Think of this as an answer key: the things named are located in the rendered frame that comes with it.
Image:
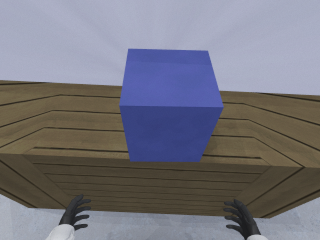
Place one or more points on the pedestal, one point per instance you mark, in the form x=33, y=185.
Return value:
x=61, y=140

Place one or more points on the left robot forearm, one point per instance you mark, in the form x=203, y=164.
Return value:
x=62, y=232

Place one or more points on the robot left hand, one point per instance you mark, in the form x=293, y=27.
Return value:
x=69, y=217

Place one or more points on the robot right hand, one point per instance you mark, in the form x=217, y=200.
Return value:
x=248, y=226

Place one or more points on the carton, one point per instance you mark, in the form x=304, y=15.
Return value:
x=170, y=104

